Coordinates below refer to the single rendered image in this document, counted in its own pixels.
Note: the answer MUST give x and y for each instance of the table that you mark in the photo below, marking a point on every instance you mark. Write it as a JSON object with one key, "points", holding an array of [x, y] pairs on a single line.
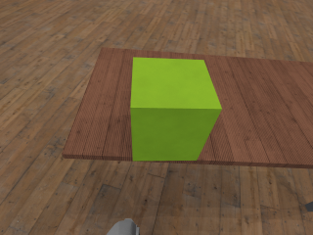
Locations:
{"points": [[266, 118]]}

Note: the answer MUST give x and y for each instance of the carton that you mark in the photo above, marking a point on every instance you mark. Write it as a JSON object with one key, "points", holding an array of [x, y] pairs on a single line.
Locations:
{"points": [[173, 109]]}

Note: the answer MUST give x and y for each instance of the left robot thigh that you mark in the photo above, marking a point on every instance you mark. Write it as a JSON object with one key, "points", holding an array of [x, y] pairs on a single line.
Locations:
{"points": [[125, 227]]}

